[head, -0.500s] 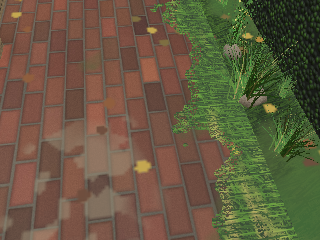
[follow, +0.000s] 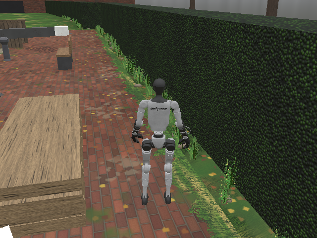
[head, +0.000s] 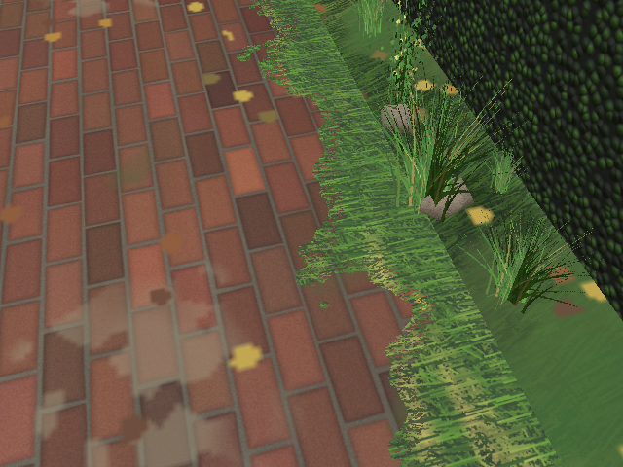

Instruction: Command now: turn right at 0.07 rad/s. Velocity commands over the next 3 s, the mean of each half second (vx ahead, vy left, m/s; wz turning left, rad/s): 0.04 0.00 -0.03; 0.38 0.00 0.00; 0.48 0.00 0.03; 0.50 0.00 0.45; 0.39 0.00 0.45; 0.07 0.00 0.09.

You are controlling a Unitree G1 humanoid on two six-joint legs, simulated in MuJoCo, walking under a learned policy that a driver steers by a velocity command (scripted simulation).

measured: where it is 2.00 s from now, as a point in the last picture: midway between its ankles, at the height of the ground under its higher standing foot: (300, 349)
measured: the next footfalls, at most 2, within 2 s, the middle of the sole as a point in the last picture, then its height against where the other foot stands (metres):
left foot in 1.02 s outside the picture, level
right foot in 1.60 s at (368, 370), level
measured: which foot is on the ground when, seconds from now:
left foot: down 0.00-0.66, up 0.68-1.00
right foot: down 0.00-1.00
